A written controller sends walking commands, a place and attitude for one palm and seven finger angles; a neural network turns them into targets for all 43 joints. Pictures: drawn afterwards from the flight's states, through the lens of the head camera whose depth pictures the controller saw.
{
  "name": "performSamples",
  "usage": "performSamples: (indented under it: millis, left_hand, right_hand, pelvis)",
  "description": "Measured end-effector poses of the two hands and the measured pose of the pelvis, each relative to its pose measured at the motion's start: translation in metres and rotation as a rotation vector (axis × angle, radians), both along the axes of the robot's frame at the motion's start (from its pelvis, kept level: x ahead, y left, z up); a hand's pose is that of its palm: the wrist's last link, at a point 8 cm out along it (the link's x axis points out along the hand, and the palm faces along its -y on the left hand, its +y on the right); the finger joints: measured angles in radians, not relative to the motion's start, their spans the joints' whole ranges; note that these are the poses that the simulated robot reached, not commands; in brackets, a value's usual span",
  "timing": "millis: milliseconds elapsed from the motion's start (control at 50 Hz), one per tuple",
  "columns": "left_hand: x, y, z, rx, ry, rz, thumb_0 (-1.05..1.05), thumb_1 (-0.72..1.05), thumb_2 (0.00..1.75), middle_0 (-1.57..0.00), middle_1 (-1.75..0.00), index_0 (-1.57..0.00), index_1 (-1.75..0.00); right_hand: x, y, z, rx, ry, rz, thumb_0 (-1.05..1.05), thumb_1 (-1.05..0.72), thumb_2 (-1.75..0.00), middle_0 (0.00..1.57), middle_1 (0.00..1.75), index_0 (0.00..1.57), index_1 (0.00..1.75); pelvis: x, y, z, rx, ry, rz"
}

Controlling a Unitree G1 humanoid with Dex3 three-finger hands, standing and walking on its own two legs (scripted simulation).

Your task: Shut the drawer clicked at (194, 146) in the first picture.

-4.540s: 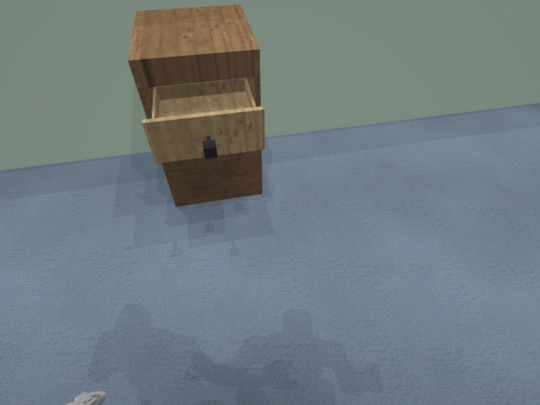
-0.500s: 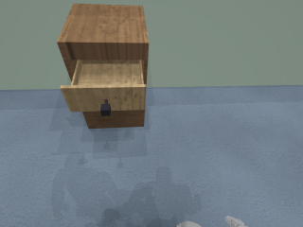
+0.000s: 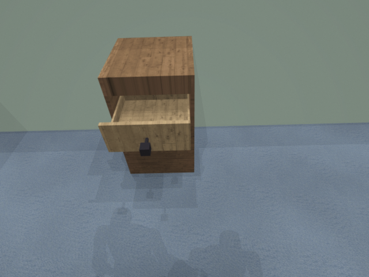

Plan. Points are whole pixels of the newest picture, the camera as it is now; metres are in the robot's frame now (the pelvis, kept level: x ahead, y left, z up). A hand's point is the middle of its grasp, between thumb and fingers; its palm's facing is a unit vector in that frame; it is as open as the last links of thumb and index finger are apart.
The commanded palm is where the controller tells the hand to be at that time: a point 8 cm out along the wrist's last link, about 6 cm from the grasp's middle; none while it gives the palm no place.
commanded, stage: take the last steps up to it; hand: left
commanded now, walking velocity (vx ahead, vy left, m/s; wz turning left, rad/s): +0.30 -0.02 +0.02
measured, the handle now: (145, 145) +0.68 +0.22 -0.23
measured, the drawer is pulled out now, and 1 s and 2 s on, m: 0.21 0.21 0.21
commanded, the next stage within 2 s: come to a stop and stand still in 0.80 s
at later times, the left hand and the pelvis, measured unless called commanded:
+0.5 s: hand out of the picture +0.13 +0.24 -0.18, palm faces +0.04 -0.99 -0.16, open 7.4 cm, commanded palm none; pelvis +0.11 +0.05 +0.00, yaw -1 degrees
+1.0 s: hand (139, 219) +0.32 +0.17 -0.18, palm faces +0.02 -0.98 -0.20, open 7.2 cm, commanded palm none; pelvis +0.27 -0.01 -0.01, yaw -2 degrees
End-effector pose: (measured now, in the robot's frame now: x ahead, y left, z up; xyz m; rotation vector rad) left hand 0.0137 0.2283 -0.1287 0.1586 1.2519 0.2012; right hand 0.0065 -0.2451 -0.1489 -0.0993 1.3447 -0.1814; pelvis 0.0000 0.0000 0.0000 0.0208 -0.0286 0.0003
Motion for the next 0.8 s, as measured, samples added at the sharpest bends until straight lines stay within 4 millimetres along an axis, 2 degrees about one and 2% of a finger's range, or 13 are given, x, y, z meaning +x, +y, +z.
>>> performSamples:
  millis: [80,200,240,280,340,440,520,600,680,720,760,800]
  left_hand:
    - [-0.029,0.004,-0.007,-0.032,0.085,0.042,0.00,0.92,0.90,-0.21,-0.30,-0.21,-0.30]
    - [-0.067,0.023,-0.027,-0.093,0.243,0.111,0.00,0.91,0.90,-0.21,-0.30,-0.21,-0.30]
    - [-0.070,0.032,-0.035,-0.108,0.298,0.105,0.01,0.91,0.90,-0.21,-0.30,-0.21,-0.30]
    - [-0.060,0.040,-0.035,-0.110,0.326,0.081,0.01,0.91,0.90,-0.21,-0.30,-0.20,-0.30]
    - [-0.024,0.051,-0.031,-0.107,0.287,0.053,0.01,0.91,0.90,-0.20,-0.30,-0.20,-0.30]
    - [0.059,0.060,-0.025,-0.085,0.147,0.017,0.01,0.91,0.90,-0.20,-0.30,-0.20,-0.30]
    - [0.130,0.055,-0.021,-0.069,0.054,-0.028,0.01,0.91,0.90,-0.20,-0.30,-0.20,-0.30]
    - [0.203,0.038,-0.018,-0.055,-0.015,-0.092,0.01,0.91,0.90,-0.20,-0.30,-0.20,-0.30]
    - [0.275,0.012,-0.019,-0.039,-0.086,-0.153,0.01,0.91,0.90,-0.20,-0.30,-0.20,-0.30]
    - [0.302,0.000,-0.025,-0.026,-0.141,-0.158,0.00,0.91,0.90,-0.20,-0.30,-0.20,-0.30]
    - [0.314,-0.009,-0.025,-0.027,-0.158,-0.145,0.00,0.91,0.90,-0.20,-0.30,-0.20,-0.30]
    - [0.315,-0.016,-0.023,-0.032,-0.139,-0.127,0.00,0.91,0.90,-0.20,-0.30,-0.20,-0.30]
  right_hand:
    - [0.014,0.008,0.005,-0.016,0.006,0.025,0.01,-0.91,-0.90,0.19,0.30,0.20,0.30]
    - [0.060,0.041,0.007,-0.051,-0.066,0.078,0.01,-0.91,-0.90,0.19,0.30,0.20,0.30]
    - [0.070,0.054,0.005,-0.063,-0.096,0.070,0.01,-0.91,-0.90,0.19,0.30,0.20,0.30]
    - [0.071,0.065,0.008,-0.063,-0.104,0.048,0.00,-0.91,-0.90,0.19,0.30,0.20,0.30]
    - [0.061,0.075,0.012,-0.062,-0.066,0.010,0.00,-0.93,-0.90,0.20,0.30,0.20,0.30]
    - [0.040,0.091,0.013,-0.023,0.050,-0.034,0.00,-0.92,-0.90,0.20,0.30,0.20,0.30]
    - [0.028,0.098,0.009,0.015,0.139,-0.080,0.00,-0.92,-0.90,0.20,0.30,0.20,0.30]
    - [0.027,0.097,0.003,0.049,0.212,-0.130,0.00,-0.91,-0.90,0.20,0.30,0.20,0.30]
    - [0.039,0.082,-0.008,0.074,0.280,-0.167,0.00,-0.91,-0.90,0.20,0.30,0.20,0.30]
    - [0.052,0.068,-0.019,0.084,0.305,-0.167,0.01,-0.91,-0.90,0.20,0.30,0.20,0.30]
    - [0.076,0.052,-0.024,0.074,0.298,-0.153,0.01,-0.91,-0.90,0.20,0.30,0.20,0.30]
    - [0.111,0.035,-0.025,0.051,0.249,-0.131,0.01,-0.91,-0.90,0.20,0.30,0.20,0.30]
  pelvis:
    - [0.008,0.009,0.001,-0.009,0.009,0.008]
    - [0.029,0.038,-0.010,-0.045,0.017,0.009]
    - [0.035,0.047,-0.016,-0.040,0.016,0.003]
    - [0.043,0.051,-0.014,-0.034,0.011,-0.010]
    - [0.059,0.056,-0.006,-0.033,0.008,-0.013]
    - [0.087,0.057,-0.001,-0.024,0.007,-0.018]
    - [0.112,0.051,-0.002,-0.013,0.008,-0.026]
    - [0.141,0.038,-0.007,-0.005,0.010,-0.037]
    - [0.176,0.017,-0.019,-0.006,0.013,-0.043]
    - [0.194,0.003,-0.030,0.003,0.012,-0.040]
    - [0.205,-0.004,-0.032,-0.014,0.003,-0.037]
    - [0.216,-0.007,-0.027,-0.027,0.001,-0.034]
